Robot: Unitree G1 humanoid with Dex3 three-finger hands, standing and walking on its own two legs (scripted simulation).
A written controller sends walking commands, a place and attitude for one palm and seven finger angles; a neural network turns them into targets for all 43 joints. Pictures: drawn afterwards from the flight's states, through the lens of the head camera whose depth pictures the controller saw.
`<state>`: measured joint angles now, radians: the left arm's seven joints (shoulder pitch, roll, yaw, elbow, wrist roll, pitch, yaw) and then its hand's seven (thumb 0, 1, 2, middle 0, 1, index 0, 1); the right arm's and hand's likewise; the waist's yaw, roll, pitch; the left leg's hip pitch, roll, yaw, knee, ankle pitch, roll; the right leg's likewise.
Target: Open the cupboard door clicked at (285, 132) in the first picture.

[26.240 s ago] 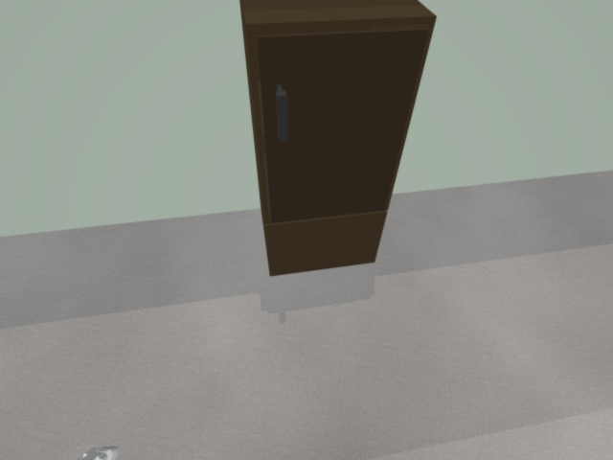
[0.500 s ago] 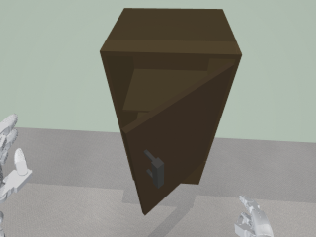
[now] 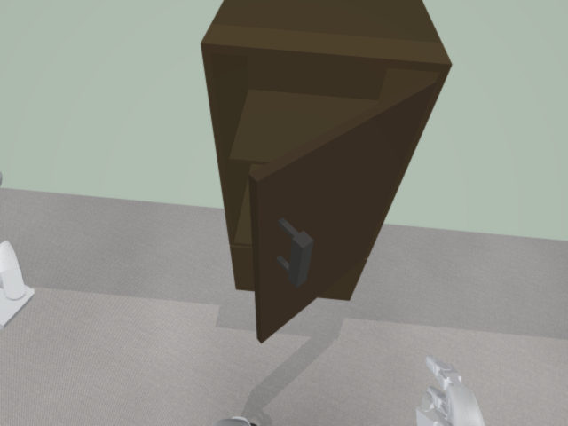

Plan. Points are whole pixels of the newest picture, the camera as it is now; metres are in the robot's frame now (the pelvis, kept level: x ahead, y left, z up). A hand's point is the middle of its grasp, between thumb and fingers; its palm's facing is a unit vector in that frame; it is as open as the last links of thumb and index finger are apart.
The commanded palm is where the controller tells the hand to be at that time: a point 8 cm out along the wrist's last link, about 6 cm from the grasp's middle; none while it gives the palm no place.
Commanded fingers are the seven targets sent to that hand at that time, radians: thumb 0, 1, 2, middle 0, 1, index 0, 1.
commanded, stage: step back with the hand held close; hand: left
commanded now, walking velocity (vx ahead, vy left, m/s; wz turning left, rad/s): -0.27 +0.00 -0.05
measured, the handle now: (291, 252) +0.38 +0.01 +0.00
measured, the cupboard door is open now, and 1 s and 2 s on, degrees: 46 46 46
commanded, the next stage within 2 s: stop stepping back and stand still in 0.46 s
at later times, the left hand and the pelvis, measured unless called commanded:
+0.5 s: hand out of the picture +0.14 +0.27 +0.19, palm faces +0.41 -0.83 -0.38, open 7.4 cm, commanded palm +0.07 +0.31 +0.19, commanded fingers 0.00 0.90 0.90 -0.20 -0.30 -0.20 -0.30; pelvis -0.08 +0.01 +0.01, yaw -2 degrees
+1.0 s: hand out of the picture +0.07 +0.23 +0.17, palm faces +0.35 -0.84 -0.42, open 7.4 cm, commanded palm +0.00 +0.28 +0.19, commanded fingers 0.00 0.90 0.90 -0.20 -0.30 -0.20 -0.30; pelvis -0.16 -0.01 +0.00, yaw -5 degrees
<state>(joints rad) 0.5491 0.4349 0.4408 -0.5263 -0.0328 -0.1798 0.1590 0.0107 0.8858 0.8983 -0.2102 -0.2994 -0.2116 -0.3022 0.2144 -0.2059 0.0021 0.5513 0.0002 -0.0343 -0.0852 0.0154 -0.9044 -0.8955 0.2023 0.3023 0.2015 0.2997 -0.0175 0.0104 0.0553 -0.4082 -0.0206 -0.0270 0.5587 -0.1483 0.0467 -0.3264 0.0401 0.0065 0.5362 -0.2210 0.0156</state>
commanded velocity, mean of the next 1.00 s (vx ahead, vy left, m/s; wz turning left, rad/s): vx -0.14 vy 0.03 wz -0.06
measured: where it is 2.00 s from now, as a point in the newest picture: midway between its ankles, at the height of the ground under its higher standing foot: outside the picture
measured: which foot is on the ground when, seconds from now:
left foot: down 0.00-0.10, up 0.12-0.22, down 0.24-0.64, up 0.66-0.82, down 0.84-1.00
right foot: down 0.00-0.26, up 0.28-0.64, down 0.66-1.00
